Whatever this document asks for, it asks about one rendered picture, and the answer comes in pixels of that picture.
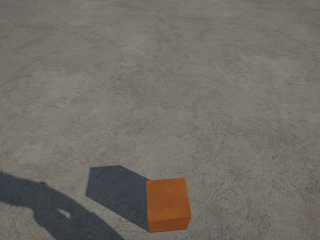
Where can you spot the carton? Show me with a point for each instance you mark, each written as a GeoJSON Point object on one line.
{"type": "Point", "coordinates": [168, 207]}

